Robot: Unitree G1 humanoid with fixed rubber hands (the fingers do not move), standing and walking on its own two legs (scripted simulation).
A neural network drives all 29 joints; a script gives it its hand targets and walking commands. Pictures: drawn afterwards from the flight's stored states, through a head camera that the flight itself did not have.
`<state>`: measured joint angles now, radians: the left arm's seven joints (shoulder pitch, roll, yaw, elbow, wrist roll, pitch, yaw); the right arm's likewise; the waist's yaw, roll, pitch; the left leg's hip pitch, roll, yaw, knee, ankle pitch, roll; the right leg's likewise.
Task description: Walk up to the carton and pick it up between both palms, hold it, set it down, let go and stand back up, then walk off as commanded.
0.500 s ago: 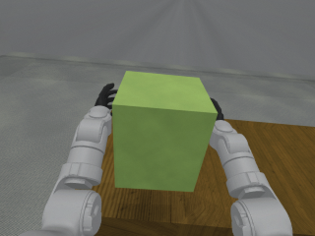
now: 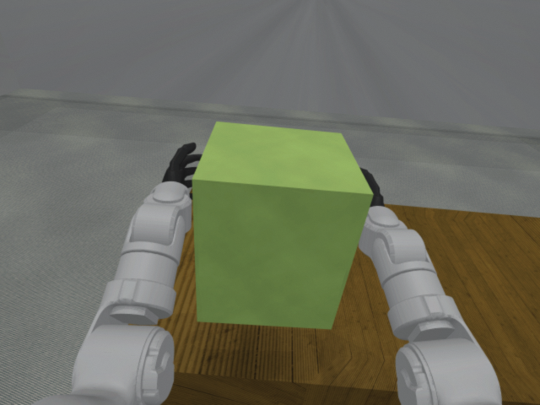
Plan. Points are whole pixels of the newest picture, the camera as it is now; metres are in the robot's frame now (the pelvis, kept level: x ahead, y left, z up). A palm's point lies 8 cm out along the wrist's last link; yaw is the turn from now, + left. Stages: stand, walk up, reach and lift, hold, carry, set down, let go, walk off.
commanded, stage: hold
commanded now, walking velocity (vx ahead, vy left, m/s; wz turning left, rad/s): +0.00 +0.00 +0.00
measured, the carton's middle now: (272, 223) +0.37 +0.01 +0.15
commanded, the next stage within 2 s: none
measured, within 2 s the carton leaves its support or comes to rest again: neither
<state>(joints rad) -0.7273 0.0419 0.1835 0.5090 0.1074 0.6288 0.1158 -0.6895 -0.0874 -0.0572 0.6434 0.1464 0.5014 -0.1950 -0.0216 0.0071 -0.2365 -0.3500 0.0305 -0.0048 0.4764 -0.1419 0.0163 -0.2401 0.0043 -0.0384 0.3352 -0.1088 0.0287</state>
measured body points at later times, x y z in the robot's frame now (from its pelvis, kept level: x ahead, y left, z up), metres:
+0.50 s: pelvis +0.00 +0.00 +0.00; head -0.08 +0.02 +0.44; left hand +0.38 +0.16 +0.21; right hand +0.38 -0.15 +0.18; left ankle +0.07 +0.10 -0.74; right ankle +0.04 -0.14 -0.74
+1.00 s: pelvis +0.00 +0.00 +0.00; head -0.08 +0.02 +0.44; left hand +0.38 +0.16 +0.21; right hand +0.38 -0.15 +0.19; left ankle +0.07 +0.10 -0.74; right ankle +0.04 -0.14 -0.74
